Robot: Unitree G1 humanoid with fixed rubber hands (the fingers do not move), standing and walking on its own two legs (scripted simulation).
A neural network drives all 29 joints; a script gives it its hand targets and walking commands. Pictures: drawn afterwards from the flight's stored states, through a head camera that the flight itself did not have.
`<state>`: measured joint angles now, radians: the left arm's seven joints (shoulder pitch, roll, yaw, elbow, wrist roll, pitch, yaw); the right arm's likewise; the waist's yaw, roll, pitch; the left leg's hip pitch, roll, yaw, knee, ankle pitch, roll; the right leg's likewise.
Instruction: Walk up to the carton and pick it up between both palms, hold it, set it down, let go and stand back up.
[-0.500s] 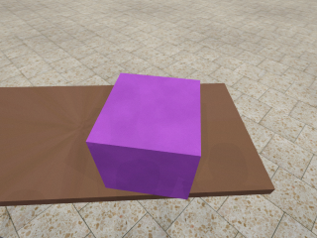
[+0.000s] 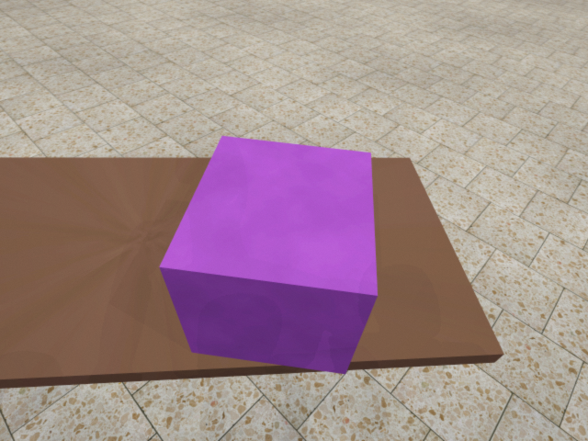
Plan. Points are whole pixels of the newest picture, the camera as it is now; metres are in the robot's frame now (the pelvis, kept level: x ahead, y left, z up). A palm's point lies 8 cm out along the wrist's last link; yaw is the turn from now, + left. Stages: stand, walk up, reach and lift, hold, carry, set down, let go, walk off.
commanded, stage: walk up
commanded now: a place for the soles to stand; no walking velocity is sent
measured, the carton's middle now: (282, 251) +0.41 +0.02 +0.03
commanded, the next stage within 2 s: reach and lift in 1.14 s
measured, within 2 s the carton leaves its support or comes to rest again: neither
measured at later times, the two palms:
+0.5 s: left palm out of the picture +0.03 +0.23 -0.13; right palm out of the picture +0.06 -0.28 -0.11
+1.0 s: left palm out of the picture +0.05 +0.22 -0.12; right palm out of the picture +0.05 -0.29 -0.12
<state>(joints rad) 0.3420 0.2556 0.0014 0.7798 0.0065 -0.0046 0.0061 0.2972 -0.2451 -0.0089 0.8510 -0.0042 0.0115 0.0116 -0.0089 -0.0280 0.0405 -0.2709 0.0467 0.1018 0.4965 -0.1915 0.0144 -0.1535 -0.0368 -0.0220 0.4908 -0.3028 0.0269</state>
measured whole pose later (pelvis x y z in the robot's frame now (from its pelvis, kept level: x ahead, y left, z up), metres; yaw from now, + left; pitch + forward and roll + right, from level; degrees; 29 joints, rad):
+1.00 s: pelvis +0.01 -0.03 +0.00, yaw -1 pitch -3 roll +0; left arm 0.34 0.24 0.01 0.84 0.00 0.00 0.00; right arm 0.31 -0.25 -0.01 0.86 -0.01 0.00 -0.02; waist 0.00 -0.01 0.05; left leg -0.23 0.09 0.09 0.46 -0.19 -0.04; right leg -0.12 0.01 -0.03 0.47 -0.31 -0.02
